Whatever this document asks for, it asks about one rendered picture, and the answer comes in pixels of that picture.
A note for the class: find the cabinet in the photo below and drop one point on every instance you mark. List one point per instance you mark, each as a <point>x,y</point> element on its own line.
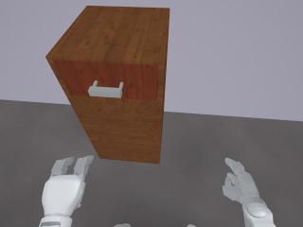
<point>119,129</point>

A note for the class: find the right robot forearm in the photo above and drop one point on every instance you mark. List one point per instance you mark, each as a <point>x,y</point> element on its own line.
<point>256,213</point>

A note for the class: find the left robot forearm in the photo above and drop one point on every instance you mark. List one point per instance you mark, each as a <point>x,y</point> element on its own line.
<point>56,221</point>

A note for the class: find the handle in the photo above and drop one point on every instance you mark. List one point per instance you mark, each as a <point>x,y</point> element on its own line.
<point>105,91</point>

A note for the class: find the drawer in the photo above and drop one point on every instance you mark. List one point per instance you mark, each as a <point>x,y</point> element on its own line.
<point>140,81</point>

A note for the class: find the robot left hand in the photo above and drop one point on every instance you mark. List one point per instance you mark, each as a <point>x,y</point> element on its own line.
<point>62,193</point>

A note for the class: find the robot right hand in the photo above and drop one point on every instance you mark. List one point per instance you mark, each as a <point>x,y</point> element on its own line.
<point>243,183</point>

